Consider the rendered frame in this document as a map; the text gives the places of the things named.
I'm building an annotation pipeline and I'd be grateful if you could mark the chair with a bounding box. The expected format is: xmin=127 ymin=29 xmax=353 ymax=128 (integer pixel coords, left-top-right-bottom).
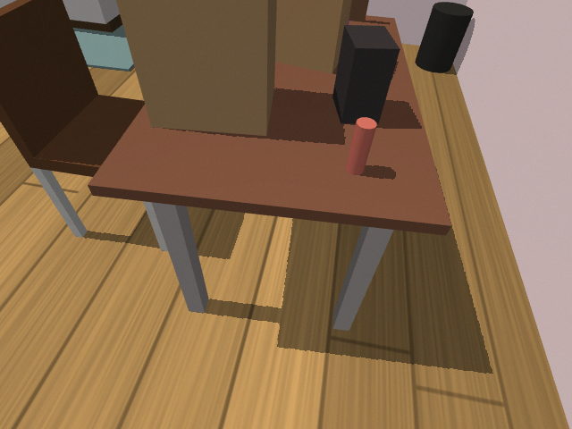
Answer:
xmin=0 ymin=0 xmax=168 ymax=251

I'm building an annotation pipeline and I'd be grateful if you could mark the table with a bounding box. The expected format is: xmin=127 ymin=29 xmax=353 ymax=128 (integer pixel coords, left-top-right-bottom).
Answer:
xmin=88 ymin=15 xmax=451 ymax=331

